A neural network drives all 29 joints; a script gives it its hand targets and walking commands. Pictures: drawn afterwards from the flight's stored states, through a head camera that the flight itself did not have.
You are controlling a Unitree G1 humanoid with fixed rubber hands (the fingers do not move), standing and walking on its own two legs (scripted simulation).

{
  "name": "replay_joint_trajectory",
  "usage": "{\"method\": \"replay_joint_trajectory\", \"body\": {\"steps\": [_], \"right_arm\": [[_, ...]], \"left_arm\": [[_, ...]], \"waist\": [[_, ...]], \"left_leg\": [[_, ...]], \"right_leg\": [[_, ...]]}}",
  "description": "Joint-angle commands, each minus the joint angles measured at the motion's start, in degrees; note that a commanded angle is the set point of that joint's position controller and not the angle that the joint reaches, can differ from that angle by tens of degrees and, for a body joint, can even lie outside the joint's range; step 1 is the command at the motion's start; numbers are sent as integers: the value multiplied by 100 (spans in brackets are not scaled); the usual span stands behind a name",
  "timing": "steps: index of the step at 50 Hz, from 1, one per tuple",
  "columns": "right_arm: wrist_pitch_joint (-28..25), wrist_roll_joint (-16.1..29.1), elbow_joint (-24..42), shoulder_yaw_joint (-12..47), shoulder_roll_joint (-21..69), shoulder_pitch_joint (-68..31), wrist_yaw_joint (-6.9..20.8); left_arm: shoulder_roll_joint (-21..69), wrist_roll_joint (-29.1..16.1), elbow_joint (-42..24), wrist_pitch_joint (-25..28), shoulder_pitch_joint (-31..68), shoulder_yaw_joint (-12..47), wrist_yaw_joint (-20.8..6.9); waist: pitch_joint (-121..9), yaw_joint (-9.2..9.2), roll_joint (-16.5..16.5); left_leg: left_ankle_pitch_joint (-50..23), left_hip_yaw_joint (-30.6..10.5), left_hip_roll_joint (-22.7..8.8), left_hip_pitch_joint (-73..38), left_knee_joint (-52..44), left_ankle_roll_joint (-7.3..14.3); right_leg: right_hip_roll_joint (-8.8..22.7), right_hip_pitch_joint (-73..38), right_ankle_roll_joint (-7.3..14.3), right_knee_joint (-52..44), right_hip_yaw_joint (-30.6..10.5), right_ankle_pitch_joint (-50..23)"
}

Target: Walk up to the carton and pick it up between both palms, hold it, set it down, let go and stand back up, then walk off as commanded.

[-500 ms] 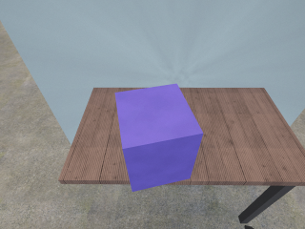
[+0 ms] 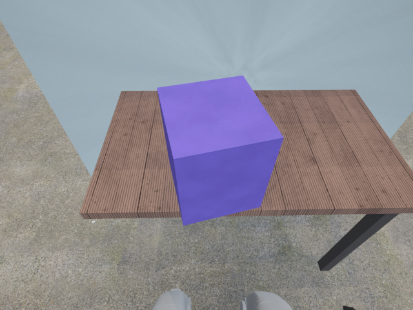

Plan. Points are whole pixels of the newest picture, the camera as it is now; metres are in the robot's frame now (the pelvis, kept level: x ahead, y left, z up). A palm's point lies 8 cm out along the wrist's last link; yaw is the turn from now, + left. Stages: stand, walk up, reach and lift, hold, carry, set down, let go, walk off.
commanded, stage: walk off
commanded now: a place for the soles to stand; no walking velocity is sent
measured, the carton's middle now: (212, 151) +0.44 +0.00 +0.03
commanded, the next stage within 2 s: none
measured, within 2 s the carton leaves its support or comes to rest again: neither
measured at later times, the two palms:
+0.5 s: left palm out of the picture -0.04 +0.29 -0.07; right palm out of the picture -0.03 -0.32 -0.13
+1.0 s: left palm out of the picture -0.12 +0.34 -0.12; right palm out of the picture -0.16 -0.26 -0.12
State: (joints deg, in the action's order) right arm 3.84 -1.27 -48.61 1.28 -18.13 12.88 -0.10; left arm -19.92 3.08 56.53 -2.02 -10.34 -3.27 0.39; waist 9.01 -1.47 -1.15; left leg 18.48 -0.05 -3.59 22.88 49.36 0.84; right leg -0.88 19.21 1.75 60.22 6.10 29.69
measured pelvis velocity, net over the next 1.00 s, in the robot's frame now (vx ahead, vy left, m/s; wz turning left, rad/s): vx -0.21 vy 0.04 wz -0.08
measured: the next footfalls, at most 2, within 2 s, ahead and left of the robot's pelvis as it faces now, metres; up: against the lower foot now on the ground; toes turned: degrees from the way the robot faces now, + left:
right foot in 0.16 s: -0.03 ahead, -0.08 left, +0.00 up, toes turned -7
left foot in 0.80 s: -0.13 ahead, +0.13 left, +0.00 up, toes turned -8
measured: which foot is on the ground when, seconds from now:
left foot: down 0.00-0.18, up 0.20-0.78, down 0.80-1.00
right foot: up 0.00-0.14, down 0.16-0.82, up 0.84-1.00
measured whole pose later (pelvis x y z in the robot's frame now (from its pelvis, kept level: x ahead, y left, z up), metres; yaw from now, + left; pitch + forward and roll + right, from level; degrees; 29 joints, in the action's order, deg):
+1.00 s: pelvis -0.21 +0.04 -0.01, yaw -5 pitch -8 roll -1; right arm 2.8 -0.3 -48.6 1.3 -21.7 11.7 -2.9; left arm -20.0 3.1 51.7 -4.3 -9.7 -3.3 0.2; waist 14.0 0.7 -2.3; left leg 26.5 -1.7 2.5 18.4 53.1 2.3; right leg -7.7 27.2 4.2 77.4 -3.4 26.7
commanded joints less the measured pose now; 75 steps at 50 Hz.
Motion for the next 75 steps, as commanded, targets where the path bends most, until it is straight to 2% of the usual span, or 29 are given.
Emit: {"method": "replay_joint_trajectory", "body": {"steps": [1, 3, 7, 8, 9, 10, 11, 13, 14, 18, 22, 31, 35, 39, 40, 41, 42, 43, 45, 48, 53, 57, 59, 60, 61, 62, 64, 68, 75], "right_arm": [[-143, -1, 834, -812, -1831, -763, -174], [-92, -54, 898, -831, -1778, -742, -168], [-19, -83, 764, -862, -1792, -695, -225], [22, -75, 707, -870, -1778, -529, -236], [37, -38, 655, -798, -1490, -351, -222], [67, 51, 793, -830, -1436, -1179, -283], [95, 41, 767, -889, -1707, -1237, -359], [-4, 98, 441, -908, -1596, -521, -363], [0, 104, 359, -916, -1606, -382, -342], [14, 173, 339, -898, -1728, -241, -366], [-14, 151, 364, -843, -1717, -337, -396], [-69, 210, 338, -815, -1759, 17, -354], [-93, 201, 224, -805, -1753, 449, -316], [-193, 133, 44, -826, -1603, 963, -289], [-231, 51, 46, -847, -1665, 1018, -313], [-224, -62, 139, -852, -2050, 814, -295], [-254, -14, 367, -920, -2470, 339, -297], [-293, 23, 550, -863, -2378, -234, -359], [-335, 10, 666, -769, -2197, -590, -449], [-351, 67, 731, -766, -1994, -375, -489], [-480, 43, 615, -841, -1971, 151, -505], [-474, 20, 412, -890, -2158, 198, -494], [-396, -32, 415, -901, -2191, -68, -443], [-359, 36, 423, -790, -1956, -346, -399], [-335, 8, 281, -739, -1457, -8, -392], [-334, 134, 501, -813, -1748, -571, -452], [-407, 129, 133, -849, -1884, -32, -490], [-452, 156, -35, -800, -1797, 296, -430], [-486, 157, -173, -771, -1822, 346, -418]], "left_arm": [[-1379, -310, -914, -26, -372, -383, 112], [-1352, -299, -1003, -62, -397, -391, 71], [-1387, -236, -905, -36, -746, -441, 8], [-1303, -213, -749, -33, -1117, -459, 2], [-1439, -132, -795, 3, -1192, -494, 38], [-1979, -120, -785, 6, -983, -627, 59], [-2257, -97, -1048, 41, -377, -605, 104], [-1819, -117, -1182, 131, 553, -523, 171], [-1601, -131, -1258, 142, 720, -525, 183], [-1521, -148, -1320, 167, 264, -526, 177], [-1568, -175, -1341, 136, 101, -626, 172], [-1609, -180, -1493, 76, 127, -604, 100], [-1618, -180, -1554, 26, 482, -576, 43], [-1615, -265, -1499, -48, 676, -483, 28], [-1505, -310, -1482, -109, 514, -483, -7], [-1135, -374, -1424, -148, 506, -399, 15], [-1388, -327, -1557, -146, 1067, -508, 81], [-1472, -303, -1503, -164, 1044, -573, 116], [-1557, -352, -1337, -186, 570, -540, 124], [-1537, -307, -1264, -254, 133, -505, 93], [-1560, -156, -1362, -123, 71, -498, 69], [-1595, -107, -1318, -45, -2, -502, 32], [-1437, -158, -1096, -16, -593, -512, -11], [-1362, -134, -841, 44, -1023, -494, -12], [-1502, -133, -934, 55, -1152, -547, -26], [-2116, -116, -1087, 57, -681, -677, -33], [-1735, -213, -1201, 163, 180, -531, 51], [-1460, -198, -1109, 178, -143, -479, 31], [-1449, -206, -1069, 193, -185, -477, -12]], "waist": [[60, 176, -1708], [-174, 135, -1665], [-940, 238, -1833], [-1279, 416, -1380], [-1023, 533, -301], [-333, 818, 1556], [-89, 558, 571], [78, 81, 173], [111, 41, 157], [-246, 230, 288], [-97, 395, 298], [-320, 405, 425], [-314, 196, 770], [-633, -144, 829], [-497, -138, 519], [-170, -147, -1101], [462, -222, -795], [672, 48, -223], [658, 280, -342], [206, 221, -400], [-582, -110, -491], [-750, 17, -604], [-1093, 346, -797], [-1278, 649, -318], [-1220, 826, 1413], [-938, 773, 1547], [-498, 248, 797], [-1100, 464, 927], [-1270, 520, 895]], "left_leg": [[234, -2299, -1241, 877, -2982, 1328], [912, -2148, -1293, 770, -2987, 1302], [-773, -2090, -1415, -188, -2303, 1084], [-1036, -1737, -1165, 152, -1707, 863], [-606, -1108, -470, 941, -402, 590], [1583, -386, 1059, 2112, 1265, 237], [1780, -1285, 1035, 1659, 1972, 111], [1203, -1287, 917, 1675, 2475, 120], [953, -1189, 833, 1550, 2672, 134], [919, -1079, 871, 1552, 2570, -23], [1099, -908, 827, 1471, 2537, -48], [1577, -659, 494, 620, 1653, 43], [1750, -407, 296, -16, 1118, 148], [965, -375, 104, -1129, -861, 346], [764, -661, 54, -1468, -1607, 426], [578, -2657, -842, -871, -2720, 663], [-95, -4337, -1589, 393, -3330, 1050], [-587, -4292, -1542, 868, -3089, 1135], [-1343, -3405, -1229, 411, -2474, 905], [-1305, -3180, -1063, -498, -2220, 583], [-586, -3432, -1356, -1721, -1831, 1415], [-892, -3615, -1622, -1252, -1736, 1524], [-1001, -2692, -1256, -479, -1515, 1134], [-631, -1852, -742, 810, -779, 767], [1485, -887, 628, 1657, 882, 234], [1831, -857, 1241, 1583, 1644, -95], [1373, -1220, 965, 1406, 1947, -79], [1006, -963, 728, 1434, 1367, -40], [1191, -754, 580, 968, 939, -130]], "right_leg": [[-445, 324, -123, 1385, -1115, 380], [-349, 175, -152, 1134, -989, 272], [219, -193, 18, -1268, -803, 741], [273, -960, 121, -2427, -800, 198], [563, -1185, 242, -3360, -1507, 133], [2134, -360, 559, -4490, -3722, -942], [2450, 483, 545, -4809, -4206, -620], [1936, 26, 305, -4117, -3021, -1435], [1659, -83, 249, -3893, -2532, -1759], [1460, -1080, 3, -3684, -2431, -2666], [1660, -1007, 201, -3952, -2926, -1881], [1797, -926, 634, -3878, -2667, -1834], [1843, -288, 1042, -3750, -2460, -1786], [1534, 381, 679, -2779, -1800, -2333], [1238, 841, 475, -2159, -1567, -1773], [-2, 1583, 5, -590, -737, 18], [-638, 1557, -208, 487, -1338, 644], [-714, 1316, -131, 1356, -1879, 398], [-679, 1615, -170, 2041, -2076, 52], [-773, 1977, -230, 2212, -2443, -187], [-339, 2159, -273, 1747, -2237, 220], [189, 1505, -71, 246, -1751, 971], [209, 160, 39, -1416, -1202, 205], [337, -1454, -41, -2470, -1390, -553], [1034, -1629, 288, -3621, -2771, -124], [2074, -601, 615, -4370, -4272, -60], [1780, -369, 364, -4079, -3792, -649], [1286, -1796, 123, -3424, -2857, -2402], [1459, -1843, 566, -3845, -2879, -1067]]}}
